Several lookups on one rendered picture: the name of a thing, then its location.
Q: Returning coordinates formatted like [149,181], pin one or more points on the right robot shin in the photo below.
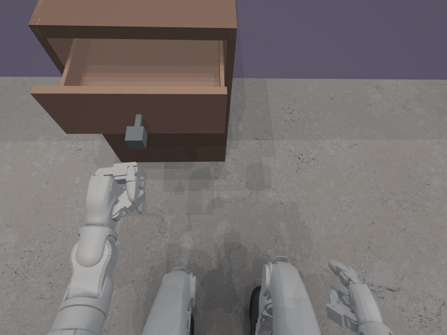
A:
[264,323]

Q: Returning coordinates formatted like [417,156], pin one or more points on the left robot forearm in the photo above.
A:
[84,307]

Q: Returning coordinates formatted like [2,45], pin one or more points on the robot right hand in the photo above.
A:
[359,305]

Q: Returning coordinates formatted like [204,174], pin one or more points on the robot left hand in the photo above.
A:
[108,185]

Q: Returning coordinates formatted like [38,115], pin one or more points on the drawer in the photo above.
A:
[176,85]

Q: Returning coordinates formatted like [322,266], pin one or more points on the handle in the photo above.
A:
[136,136]

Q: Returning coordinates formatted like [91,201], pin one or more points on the robot left thigh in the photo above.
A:
[176,296]

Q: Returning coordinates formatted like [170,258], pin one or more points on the cabinet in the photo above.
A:
[56,23]

